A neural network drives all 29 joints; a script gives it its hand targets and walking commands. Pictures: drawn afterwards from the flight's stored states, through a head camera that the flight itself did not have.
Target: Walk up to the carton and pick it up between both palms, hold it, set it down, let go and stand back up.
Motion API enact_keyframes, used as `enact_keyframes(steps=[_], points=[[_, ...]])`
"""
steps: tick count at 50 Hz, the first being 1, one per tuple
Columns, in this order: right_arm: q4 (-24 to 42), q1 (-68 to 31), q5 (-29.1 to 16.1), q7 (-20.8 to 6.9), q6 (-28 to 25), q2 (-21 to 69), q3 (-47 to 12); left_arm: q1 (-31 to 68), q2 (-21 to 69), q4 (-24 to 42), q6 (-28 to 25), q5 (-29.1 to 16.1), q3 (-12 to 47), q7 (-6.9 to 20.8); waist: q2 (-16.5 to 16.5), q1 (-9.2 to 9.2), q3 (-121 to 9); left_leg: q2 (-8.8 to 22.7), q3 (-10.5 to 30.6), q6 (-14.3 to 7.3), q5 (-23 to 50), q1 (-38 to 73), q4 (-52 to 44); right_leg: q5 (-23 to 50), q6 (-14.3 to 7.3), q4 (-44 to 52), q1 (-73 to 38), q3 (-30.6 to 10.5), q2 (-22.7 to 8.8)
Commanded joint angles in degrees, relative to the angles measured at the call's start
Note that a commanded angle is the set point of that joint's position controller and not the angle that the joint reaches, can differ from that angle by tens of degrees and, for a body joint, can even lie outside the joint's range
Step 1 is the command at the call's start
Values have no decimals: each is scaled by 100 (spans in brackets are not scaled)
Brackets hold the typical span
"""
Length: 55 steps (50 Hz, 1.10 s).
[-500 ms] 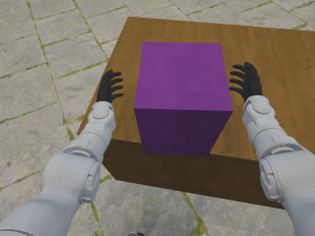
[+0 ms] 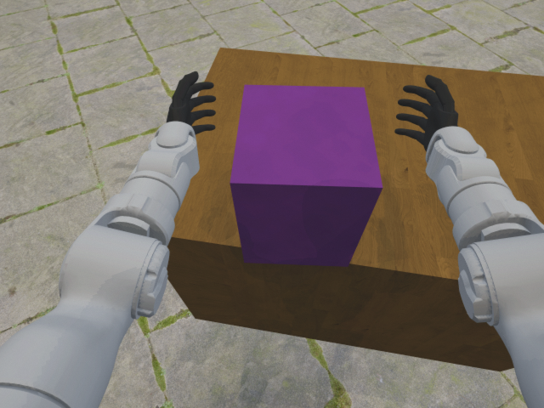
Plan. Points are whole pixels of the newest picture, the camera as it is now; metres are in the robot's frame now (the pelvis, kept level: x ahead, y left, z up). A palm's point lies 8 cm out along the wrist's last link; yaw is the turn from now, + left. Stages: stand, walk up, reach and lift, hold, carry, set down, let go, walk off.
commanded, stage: set down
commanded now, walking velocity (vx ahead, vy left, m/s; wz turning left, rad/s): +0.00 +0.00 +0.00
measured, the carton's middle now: (299, 181) +0.49 +0.01 +0.00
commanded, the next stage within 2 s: none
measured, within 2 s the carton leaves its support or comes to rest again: neither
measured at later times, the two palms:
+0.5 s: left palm (174, 155) +0.43 +0.19 +0.11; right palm (440, 152) +0.46 -0.18 +0.12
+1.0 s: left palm (181, 216) +0.37 +0.18 +0.05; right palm (433, 222) +0.39 -0.18 +0.05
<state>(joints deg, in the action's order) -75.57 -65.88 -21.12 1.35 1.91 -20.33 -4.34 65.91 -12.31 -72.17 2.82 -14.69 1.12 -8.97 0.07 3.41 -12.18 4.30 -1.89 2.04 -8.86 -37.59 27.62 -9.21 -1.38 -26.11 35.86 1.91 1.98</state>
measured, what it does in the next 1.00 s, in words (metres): stands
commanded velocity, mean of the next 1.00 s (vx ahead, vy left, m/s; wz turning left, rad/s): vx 0.00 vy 0.00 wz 0.00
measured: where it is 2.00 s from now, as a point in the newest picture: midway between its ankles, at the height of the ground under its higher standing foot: outside the picture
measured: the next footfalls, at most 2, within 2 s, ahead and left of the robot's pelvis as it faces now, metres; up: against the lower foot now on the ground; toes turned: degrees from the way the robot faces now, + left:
none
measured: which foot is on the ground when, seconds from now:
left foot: down 0.00-1.00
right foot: down 0.00-1.00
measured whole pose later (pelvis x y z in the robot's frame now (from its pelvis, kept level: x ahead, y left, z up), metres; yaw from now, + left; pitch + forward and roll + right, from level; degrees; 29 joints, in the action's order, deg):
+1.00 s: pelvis +0.01 +0.00 +0.01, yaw +0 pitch +7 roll +0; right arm -53.4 -32.2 -14.7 2.8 -7.8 -13.3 -2.2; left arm 29.9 -4.3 -46.5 -4.3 -3.4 -7.3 -6.0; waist -0.5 2.1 -4.4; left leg 3.7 -2.2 2.1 -9.2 -21.4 23.6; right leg -10.7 -1.5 -24.2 20.7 1.7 1.5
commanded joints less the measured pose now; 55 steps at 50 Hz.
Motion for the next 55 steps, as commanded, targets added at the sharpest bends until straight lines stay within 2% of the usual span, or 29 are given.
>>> enact_keyframes(steps=[1, 6, 7, 8, 12, 17, 18, 19, 22, 24, 27, 28, 30, 32, 33, 35, 37, 38, 39, 40, 41, 43, 44, 45, 46, 47, 48, 50, 55], points=[[1462, -3337, 87, 53, -142, -1022, 254, 3168, -927, 1357, -84, -14, -65, -68, -316, -21, -4278, -337, -70, 76, 1233, 2000, -8, 1893, 378, 68, -1863, -3, 124], [1433, -3219, -43, 116, 78, -1086, 214, 3030, -887, 1624, 266, 85, -144, -94, -174, -52, -4165, -334, -5, 148, 1663, 2451, -13, 2276, 385, 151, -1971, 44, 175], [1441, -3172, -10, 105, 116, -1091, 306, 3052, -872, 1751, 333, 114, -107, -100, 2, -125, -4141, -319, 3, 208, 1731, 2544, -7, 2219, 351, 174, -1925, 69, 186], [1455, -2994, -7, 89, 123, -1072, 271, 2817, -763, 1863, 393, 201, -169, -92, -26, -61, -4151, -331, -7, 217, 1949, 2736, 16, 2358, 345, 192, -1950, 91, 209], [1696, -2739, -8, 100, 54, -1187, 362, 2522, -676, 2477, 519, 387, -320, -58, 153, -121, -4198, -319, 10, 293, 2355, 3118, 87, 2797, 388, 208, -2009, 136, 236], [1915, -1841, -79, 216, 6, -991, 111, 1325, -636, 2883, 730, 899, -887, 176, -291, -6, -3486, -446, -118, 117, 2229, 2649, -240, 3622, 563, 133, -3188, -17, 149], [1902, -1338, -119, 231, -32, -797, -69, 695, -461, 2866, 726, 1036, -941, 239, -404, 10, -3118, -461, -107, 83, 2267, 2613, -322, 3809, 580, 122, -3491, -51, 154], [2021, -1635, -95, 263, -75, -898, 58, 956, -609, 3063, 708, 1086, -1051, 284, -364, -12, -3047, -469, -160, 58, 2152, 2484, -385, 3715, 603, 137, -3491, -47, 119], [2335, -1111, -91, 275, -285, -706, 25, 366, -417, 3357, 504, 1158, -1088, 337, -355, -8, -2797, -491, -183, 48, 2147, 2640, -439, 3512, 631, 200, -3403, -31, 157], [2635, -1170, 32, 255, -465, -796, 341, 575, -259, 3845, 330, 1045, -872, 303, 11, -151, -3024, -447, -186, 174, 2195, 2966, -367, 3083, 538, 281, -2974, 68, 182], [2948, -611, 166, 183, -610, -743, 498, 98, -43, 4278, 193, 985, -783, 251, 82, -217, -2971, -406, -160, 249, 2336, 3530, -207, 2495, 425, 449, -2519, 158, 275], [2836, -360, 203, 154, -622, -671, 491, -162, 57, 4155, 199, 1005, -718, 256, 124, -232, -2736, -399, -135, 255, 2259, 3620, -198, 2226, 394, 525, -2331, 174, 284], [3325, -363, 322, 156, -699, -712, 600, -151, -35, 4451, 118, 949, -766, 243, 6, -199, -2892, -413, -146, 213, 2137, 3561, -166, 2073, 400, 534, -2357, 172, 265], [3616, -223, 339, 150, -723, -577, 507, -428, -59, 4418, 52, 919, -788, 250, -246, -131, -2723, -444, -155, 97, 1845, 3266, -233, 2028, 419, 472, -2502, 95, 242], [3768, -459, 374, 148, -746, -582, 588, -111, -137, 4481, -3, 866, -750, 221, -204, -121, -2871, -453, -160, 66, 1645, 3049, -243, 1903, 403, 426, -2551, 68, 207], [4008, -121, 481, 146, -793, -477, 612, -488, -134, 4511, -123, 859, -785, 198, -326, -93, -2880, -467, -195, 2, 1371, 2831, -308, 1728, 412, 388, -2713, 5, 176], [4088, 531, 455, 112, -910, -326, 522, -1054, 46, 4667, -293, 929, -754, 160, -263, -56, -2935, -472, -148, 3, 1691, 2879, -260, 2074, 361, 273, -2850, -61, 188], [4160, 117, 536, 119, -944, -436, 689, -674, -145, 4658, -367, 911, -786, 160, -206, -80, -3120, -469, -174, 0, 1543, 2708, -225, 1978, 357, 248, -2830, -90, 144], [4067, 397, 525, 96, -958, -350, 608, -931, -8, 4524, -449, 917, -712, 138, -240, -38, -2996, -463, -136, -7, 1434, 2656, -240, 1814, 331, 235, -2839, -95, 148], [3909, 522, 561, 77, -969, -367, 706, -982, 41, 4494, -493, 930, -677, 128, -141, -113, -2996, -440, -145, 21, 1386, 2745, -293, 1615, 297, 286, -2733, -82, 149], [3865, 435, 588, 80, -977, -385, 697, -889, 55, 4341, -511, 870, -651, 137, -274, -117, -2897, -439, -136, -19, 1296, 2676, -266, 1520, 287, 301, -2679, -89, 147], [3522, 1046, 558, 67, -990, -94, 462, -1597, 223, 3867, -579, 1010, -727, 186, -424, -38, -2387, -453, -129, -79, 1111, 2615, -335, 1361, 300, 359, -2748, -165, 99], [3557, 669, 648, 80, -1047, -257, 628, -1176, 102, 3957, -659, 974, -713, 190, -270, -75, -2487, -455, -156, -62, 994, 2501, -338, 1232, 305, 333, -2642, -158, 87], [3366, 1192, 637, 81, -1105, -150, 508, -1734, 188, 3737, -715, 1086, -740, 197, -363, -60, -2138, -476, -159, -72, 1057, 2511, -328, 1312, 290, 360, -2745, -181, 93], [3298, 1009, 645, 101, -1130, -160, 522, -1477, 117, 3617, -771, 1112, -791, 219, -398, -66, -2009, -484, -164, -98, 858, 2348, -382, 1148, 292, 406, -2726, -233, 56], [3495, 945, 711, 147, -1293, 122, 285, -1644, -6, 3413, -979, 1134, -1135, 283, -831, -92, -1918, -520, -96, -294, 1100, 2250, -370, 1716, 483, 227, -3103, -419, -49], [3218, 1118, 690, 179, -1430, 147, 300, -1689, 64, 3326, -1179, 1213, -1120, 334, -666, -99, -1940, -504, -35, -272, 1157, 2168, -485, 2038, 520, 127, -3303, -424, -57], [2887, 1282, 595, 193, -1693, 196, 218, -1795, 130, 3258, -1513, 1367, -1079, 340, -364, -83, -1929, -551, -61, -163, 1220, 2189, -489, 2102, 441, 145, -3417, -407, -53], [2557, 1630, 584, 117, -2052, 109, 304, -2038, 286, 3122, -1963, 1158, -610, 162, -64, -325, -1507, -452, 15, -6, 899, 2832, -243, 781, 187, 373, -2308, -211, 28]])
